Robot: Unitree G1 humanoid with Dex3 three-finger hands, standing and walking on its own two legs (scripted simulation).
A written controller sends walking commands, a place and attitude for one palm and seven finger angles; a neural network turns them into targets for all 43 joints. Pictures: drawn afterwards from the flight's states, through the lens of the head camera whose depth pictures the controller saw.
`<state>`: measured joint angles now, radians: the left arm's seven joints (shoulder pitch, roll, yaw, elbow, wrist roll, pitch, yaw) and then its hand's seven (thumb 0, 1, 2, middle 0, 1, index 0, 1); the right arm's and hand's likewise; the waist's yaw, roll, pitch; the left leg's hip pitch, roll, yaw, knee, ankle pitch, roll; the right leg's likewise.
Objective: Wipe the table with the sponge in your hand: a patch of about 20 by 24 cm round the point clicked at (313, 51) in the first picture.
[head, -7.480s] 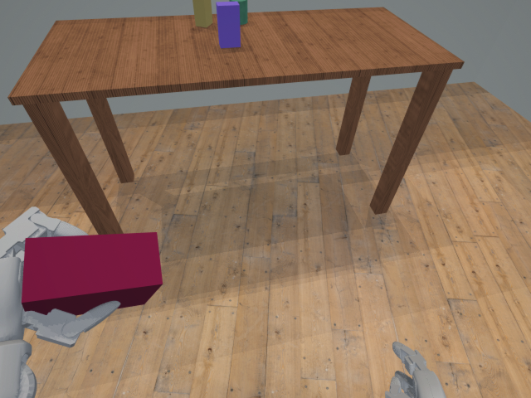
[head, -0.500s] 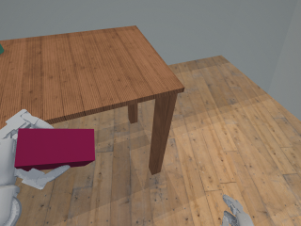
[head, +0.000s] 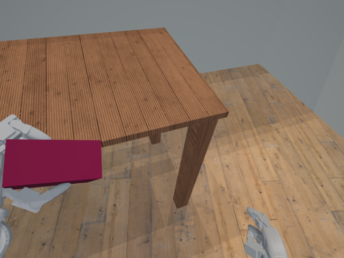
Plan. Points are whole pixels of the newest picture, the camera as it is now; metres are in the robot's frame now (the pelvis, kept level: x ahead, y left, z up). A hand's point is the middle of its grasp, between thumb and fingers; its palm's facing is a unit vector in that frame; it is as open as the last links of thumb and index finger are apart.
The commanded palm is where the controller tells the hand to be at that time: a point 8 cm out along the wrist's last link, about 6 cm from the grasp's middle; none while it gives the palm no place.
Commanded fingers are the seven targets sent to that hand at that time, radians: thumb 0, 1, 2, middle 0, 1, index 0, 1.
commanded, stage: shuffle to correct the standing spot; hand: left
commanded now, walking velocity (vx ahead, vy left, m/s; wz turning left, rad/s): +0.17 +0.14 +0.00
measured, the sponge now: (68, 164) +0.24 +0.21 +0.15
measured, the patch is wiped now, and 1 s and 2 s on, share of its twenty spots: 0.00 0.00 0.00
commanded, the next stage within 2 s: come to a stop and stand still in 0.56 s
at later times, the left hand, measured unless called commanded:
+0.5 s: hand (28, 113) +0.31 +0.30 +0.19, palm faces +0.41 -0.78 -0.47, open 10.2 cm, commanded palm +0.24 +0.34 +0.19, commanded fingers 0.00 0.10 1.30 -1.20 -1.60 -1.20 -1.60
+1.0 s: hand (30, 86) +0.37 +0.32 +0.20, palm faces +0.39 -0.81 -0.43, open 10.2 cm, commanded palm +0.30 +0.37 +0.19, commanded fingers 0.00 0.10 1.30 -1.20 -1.60 -1.20 -1.60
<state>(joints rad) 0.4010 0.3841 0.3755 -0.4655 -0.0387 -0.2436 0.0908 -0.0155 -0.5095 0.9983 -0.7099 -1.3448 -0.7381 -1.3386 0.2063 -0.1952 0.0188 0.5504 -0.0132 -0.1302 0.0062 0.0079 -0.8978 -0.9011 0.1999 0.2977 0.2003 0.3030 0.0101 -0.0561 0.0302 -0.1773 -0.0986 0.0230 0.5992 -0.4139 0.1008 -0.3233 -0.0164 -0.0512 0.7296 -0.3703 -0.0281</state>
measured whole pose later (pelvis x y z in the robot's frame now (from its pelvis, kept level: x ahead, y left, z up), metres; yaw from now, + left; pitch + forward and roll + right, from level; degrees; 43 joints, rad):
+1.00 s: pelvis +0.15 +0.09 +0.00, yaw +1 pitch -1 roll +1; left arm 0.43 0.40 0.40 -0.57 -0.03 -0.20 0.13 -0.02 -0.51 1.00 -0.71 -1.35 -0.74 -1.34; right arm 0.14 -0.14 0.02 0.53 0.00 -0.15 0.00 0.01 -0.90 -0.90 0.20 0.30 0.20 0.30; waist -0.01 -0.04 0.09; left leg -0.29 0.07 0.09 0.57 -0.24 -0.03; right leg -0.26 0.01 -0.07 0.60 -0.31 -0.03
